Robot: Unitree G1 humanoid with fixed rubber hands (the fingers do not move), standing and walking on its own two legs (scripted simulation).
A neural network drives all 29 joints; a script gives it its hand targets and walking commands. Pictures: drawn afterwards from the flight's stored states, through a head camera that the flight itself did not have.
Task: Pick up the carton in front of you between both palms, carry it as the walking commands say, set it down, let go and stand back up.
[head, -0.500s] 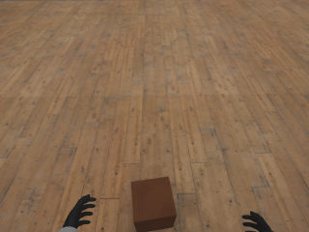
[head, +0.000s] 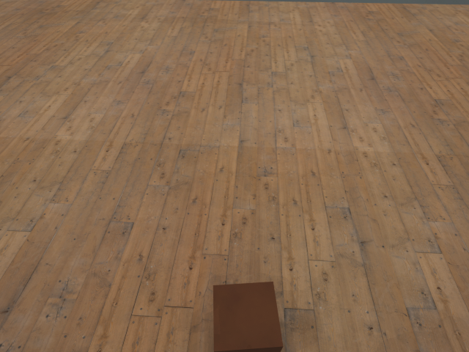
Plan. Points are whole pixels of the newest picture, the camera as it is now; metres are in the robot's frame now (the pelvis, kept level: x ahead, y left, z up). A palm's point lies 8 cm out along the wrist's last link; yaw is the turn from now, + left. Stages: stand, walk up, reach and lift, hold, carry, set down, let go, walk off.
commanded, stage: stand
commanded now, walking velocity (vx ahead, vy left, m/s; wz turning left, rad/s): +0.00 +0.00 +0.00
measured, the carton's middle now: (244, 324) +0.34 +0.01 -0.63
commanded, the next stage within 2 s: none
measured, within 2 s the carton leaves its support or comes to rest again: neither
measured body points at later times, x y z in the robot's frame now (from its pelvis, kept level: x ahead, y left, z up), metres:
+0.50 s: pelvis -0.01 +0.00 +0.01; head -0.01 +0.01 +0.46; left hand -0.02 +0.26 -0.14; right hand +0.04 -0.26 -0.12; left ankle -0.04 +0.10 -0.72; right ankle -0.10 -0.13 -0.72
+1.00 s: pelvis -0.03 -0.02 +0.01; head -0.03 -0.01 +0.46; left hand -0.09 +0.21 -0.15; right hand -0.03 -0.25 -0.14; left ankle -0.04 +0.10 -0.72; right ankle -0.10 -0.13 -0.72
